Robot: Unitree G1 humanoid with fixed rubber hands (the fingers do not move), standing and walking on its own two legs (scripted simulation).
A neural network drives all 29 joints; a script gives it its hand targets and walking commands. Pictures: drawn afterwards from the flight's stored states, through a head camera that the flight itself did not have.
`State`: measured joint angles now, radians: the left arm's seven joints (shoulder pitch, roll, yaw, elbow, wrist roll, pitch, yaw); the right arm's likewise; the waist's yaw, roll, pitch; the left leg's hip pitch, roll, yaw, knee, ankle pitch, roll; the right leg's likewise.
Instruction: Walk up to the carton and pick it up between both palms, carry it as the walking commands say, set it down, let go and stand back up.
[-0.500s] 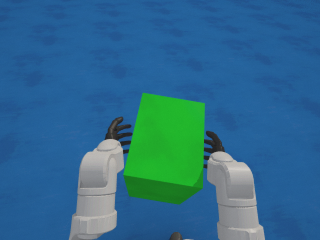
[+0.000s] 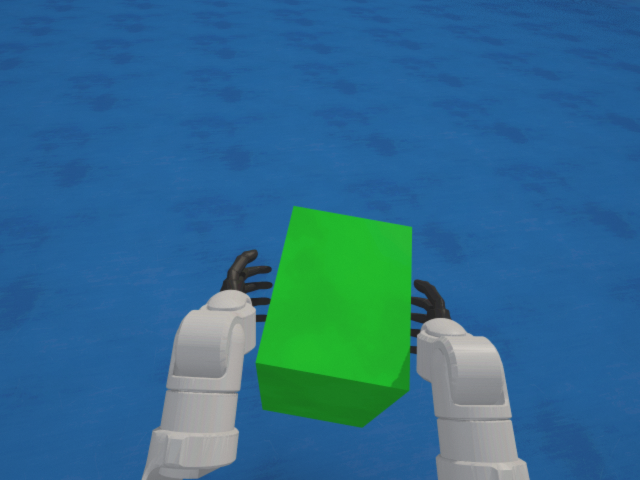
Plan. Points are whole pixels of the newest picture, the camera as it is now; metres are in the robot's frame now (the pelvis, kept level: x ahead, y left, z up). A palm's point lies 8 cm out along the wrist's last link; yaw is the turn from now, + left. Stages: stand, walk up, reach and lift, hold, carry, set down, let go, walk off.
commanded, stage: carry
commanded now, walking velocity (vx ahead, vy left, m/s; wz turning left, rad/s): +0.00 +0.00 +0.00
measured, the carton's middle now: (330, 326) +0.33 +0.00 +0.00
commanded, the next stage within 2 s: none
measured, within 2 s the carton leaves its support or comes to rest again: neither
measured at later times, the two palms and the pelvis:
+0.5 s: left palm (233, 303) +0.31 +0.12 +0.08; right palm (426, 325) +0.29 -0.12 +0.06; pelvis +0.01 +0.00 +0.00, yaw -1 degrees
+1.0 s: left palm (262, 281) +0.36 +0.10 +0.06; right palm (438, 306) +0.34 -0.15 +0.04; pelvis +0.06 -0.02 +0.00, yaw -2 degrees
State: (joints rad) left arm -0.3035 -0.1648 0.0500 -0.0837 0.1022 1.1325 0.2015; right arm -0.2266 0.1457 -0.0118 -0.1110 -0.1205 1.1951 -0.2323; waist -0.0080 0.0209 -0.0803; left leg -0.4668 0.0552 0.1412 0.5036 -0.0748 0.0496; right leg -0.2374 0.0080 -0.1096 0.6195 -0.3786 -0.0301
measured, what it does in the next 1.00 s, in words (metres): shifts its weight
